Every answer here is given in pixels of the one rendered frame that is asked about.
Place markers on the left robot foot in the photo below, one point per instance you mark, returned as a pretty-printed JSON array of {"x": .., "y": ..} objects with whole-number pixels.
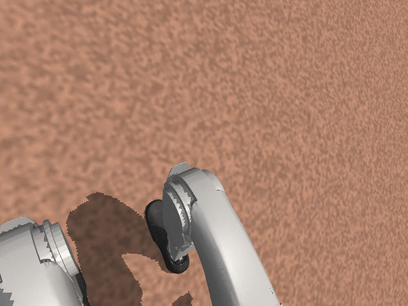
[{"x": 82, "y": 285}]

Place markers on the right robot foot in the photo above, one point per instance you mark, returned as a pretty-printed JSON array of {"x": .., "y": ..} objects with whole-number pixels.
[{"x": 154, "y": 219}]

